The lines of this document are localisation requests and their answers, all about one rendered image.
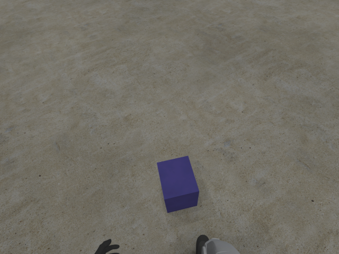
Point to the right robot thigh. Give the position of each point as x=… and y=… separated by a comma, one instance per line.
x=218, y=247

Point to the carton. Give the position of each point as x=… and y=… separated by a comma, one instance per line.
x=178, y=183

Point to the robot left hand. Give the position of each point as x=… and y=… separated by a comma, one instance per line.
x=106, y=247

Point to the right robot foot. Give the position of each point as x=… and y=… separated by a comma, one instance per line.
x=202, y=239

